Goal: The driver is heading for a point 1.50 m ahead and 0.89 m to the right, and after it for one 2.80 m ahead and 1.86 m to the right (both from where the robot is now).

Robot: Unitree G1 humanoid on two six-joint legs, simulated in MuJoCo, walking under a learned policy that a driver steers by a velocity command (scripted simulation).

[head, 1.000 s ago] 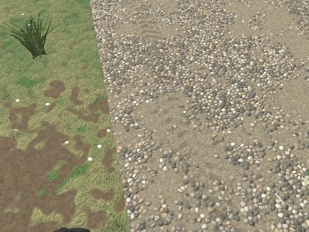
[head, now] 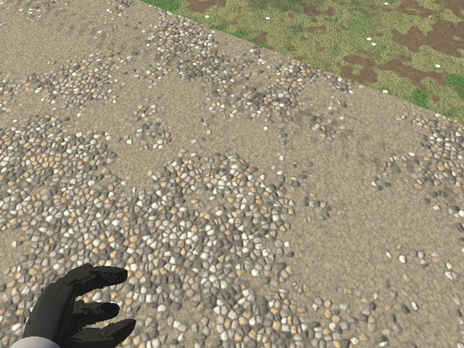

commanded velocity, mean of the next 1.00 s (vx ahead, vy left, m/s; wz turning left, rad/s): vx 1.00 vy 0.00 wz -0.58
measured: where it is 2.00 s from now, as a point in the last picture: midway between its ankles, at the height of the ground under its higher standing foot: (385, 56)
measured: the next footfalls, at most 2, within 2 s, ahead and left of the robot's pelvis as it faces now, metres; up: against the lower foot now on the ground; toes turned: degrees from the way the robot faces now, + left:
right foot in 0.04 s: +0.21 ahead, -0.02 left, +0.00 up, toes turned -7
left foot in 0.46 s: +0.66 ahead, +0.05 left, +0.00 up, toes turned -28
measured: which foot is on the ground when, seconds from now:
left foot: down 0.00-0.04, up 0.06-0.44, down 0.46-0.90, up 0.92-1.00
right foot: up 0.00-0.02, down 0.04-0.44, up 0.46-0.88, down 0.90-1.00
